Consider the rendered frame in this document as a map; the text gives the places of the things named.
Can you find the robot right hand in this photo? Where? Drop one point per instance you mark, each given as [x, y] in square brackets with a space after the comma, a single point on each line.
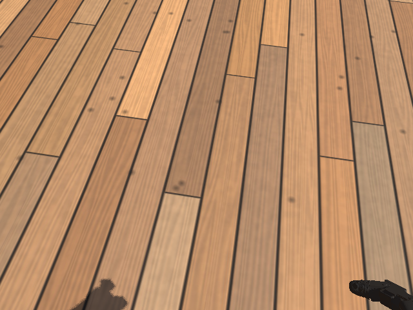
[387, 293]

